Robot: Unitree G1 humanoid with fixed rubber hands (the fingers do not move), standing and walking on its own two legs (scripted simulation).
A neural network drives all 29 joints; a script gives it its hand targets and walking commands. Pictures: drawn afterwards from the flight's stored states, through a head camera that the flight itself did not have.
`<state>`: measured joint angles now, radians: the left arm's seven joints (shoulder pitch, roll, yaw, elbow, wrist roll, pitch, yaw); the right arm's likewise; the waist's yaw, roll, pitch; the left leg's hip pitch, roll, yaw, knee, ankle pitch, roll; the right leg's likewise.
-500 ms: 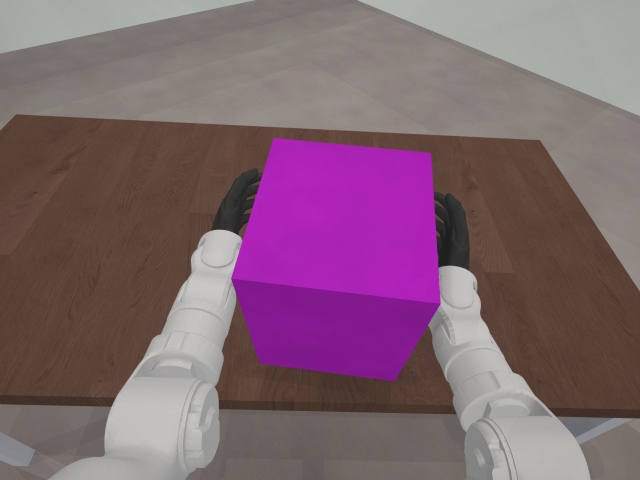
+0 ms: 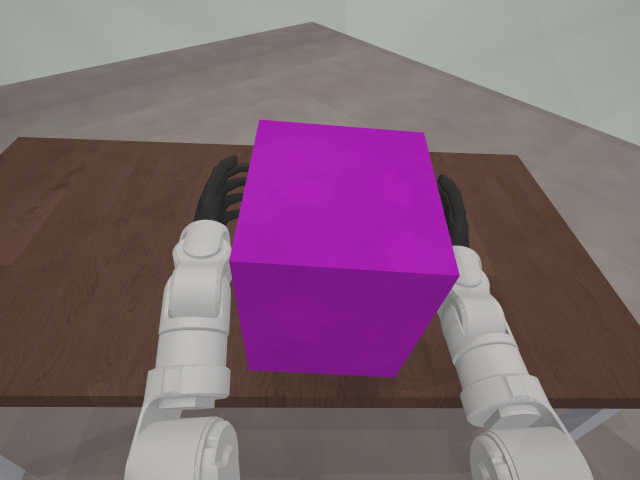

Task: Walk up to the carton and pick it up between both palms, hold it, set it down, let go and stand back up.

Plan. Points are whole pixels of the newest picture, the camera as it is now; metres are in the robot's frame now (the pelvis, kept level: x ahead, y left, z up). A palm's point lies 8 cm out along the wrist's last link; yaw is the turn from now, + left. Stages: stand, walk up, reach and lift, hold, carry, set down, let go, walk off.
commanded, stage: reach and lift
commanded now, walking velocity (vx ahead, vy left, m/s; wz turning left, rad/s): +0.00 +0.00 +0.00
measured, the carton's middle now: (331, 257) +0.35 -0.03 +0.11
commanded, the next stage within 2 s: hold in 1.28 s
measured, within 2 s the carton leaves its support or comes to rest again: neither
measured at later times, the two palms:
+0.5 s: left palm (196, 213) +0.37 +0.13 +0.18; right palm (439, 211) +0.36 -0.17 +0.18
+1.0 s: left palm (192, 202) +0.37 +0.13 +0.19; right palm (436, 198) +0.37 -0.16 +0.19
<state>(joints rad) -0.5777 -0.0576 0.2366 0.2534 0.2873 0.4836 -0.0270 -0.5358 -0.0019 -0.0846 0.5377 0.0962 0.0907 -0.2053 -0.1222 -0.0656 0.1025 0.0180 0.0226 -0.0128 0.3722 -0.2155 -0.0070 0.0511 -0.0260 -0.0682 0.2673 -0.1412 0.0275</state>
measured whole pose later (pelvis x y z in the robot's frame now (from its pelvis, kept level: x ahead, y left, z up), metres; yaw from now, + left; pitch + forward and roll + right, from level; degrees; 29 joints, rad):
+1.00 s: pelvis +0.01 -0.01 +0.00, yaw +1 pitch -9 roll -1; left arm -0.60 -0.06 0.28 0.11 0.29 0.67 0.00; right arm -0.68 -0.06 -0.01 0.52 0.21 0.28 -0.21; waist -0.12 -0.04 0.07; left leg 0.01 0.03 -0.04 0.38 -0.23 -0.02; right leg 0.05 -0.02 -0.09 0.28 -0.17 0.02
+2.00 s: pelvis -0.02 -0.02 +0.00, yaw +1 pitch -8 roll -1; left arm -0.77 -0.02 0.35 0.25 0.32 0.73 -0.03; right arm -0.86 -0.04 -0.10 0.67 0.16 0.35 -0.19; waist -0.07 -0.05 0.01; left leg -0.05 0.03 -0.03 0.36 -0.17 -0.03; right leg -0.04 -0.02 -0.08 0.31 -0.13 0.00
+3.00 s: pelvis -0.01 -0.01 +0.00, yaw +1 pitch -10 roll -1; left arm -0.70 -0.05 0.35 0.11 0.34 0.79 -0.05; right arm -0.80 -0.04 -0.06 0.55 0.19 0.40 -0.20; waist -0.09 -0.03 0.03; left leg 0.01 0.03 -0.03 0.37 -0.19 -0.02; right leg 0.03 -0.02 -0.08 0.30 -0.14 0.01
